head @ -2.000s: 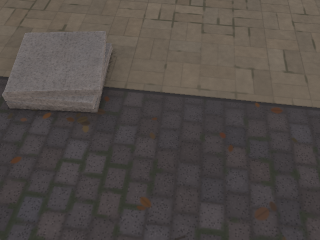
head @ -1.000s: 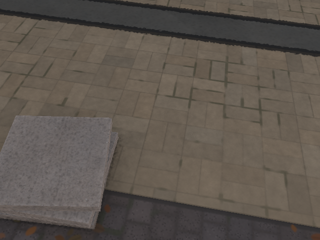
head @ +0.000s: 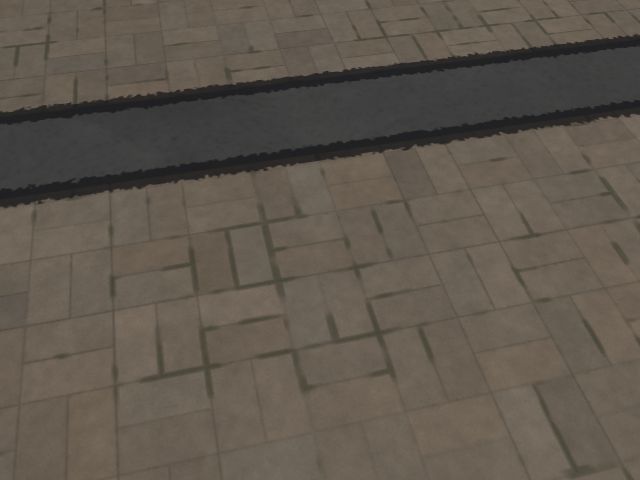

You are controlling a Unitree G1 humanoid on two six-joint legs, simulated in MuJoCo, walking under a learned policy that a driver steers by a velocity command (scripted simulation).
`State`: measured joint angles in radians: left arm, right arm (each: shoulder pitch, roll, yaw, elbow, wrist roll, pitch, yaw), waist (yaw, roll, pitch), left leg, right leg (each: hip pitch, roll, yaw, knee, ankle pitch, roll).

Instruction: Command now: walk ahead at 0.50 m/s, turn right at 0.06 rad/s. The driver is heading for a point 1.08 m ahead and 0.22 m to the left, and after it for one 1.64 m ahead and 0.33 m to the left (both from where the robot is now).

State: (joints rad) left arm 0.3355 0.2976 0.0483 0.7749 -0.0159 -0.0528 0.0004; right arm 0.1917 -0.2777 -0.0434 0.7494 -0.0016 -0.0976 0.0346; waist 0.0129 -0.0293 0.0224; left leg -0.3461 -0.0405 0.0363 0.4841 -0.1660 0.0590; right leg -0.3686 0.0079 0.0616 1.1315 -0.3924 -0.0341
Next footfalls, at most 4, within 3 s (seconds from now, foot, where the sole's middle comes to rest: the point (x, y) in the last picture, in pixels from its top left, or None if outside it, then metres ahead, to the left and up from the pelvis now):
0.40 right None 0.40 -0.15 -0.77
0.94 left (277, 391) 0.67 0.12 -0.77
1.42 right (319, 270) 1.00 0.03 -0.77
1.86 left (201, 249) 1.06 0.34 -0.77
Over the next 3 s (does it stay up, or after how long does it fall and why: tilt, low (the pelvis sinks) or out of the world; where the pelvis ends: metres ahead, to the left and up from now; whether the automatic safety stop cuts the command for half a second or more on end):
stays up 1.05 0.19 0.01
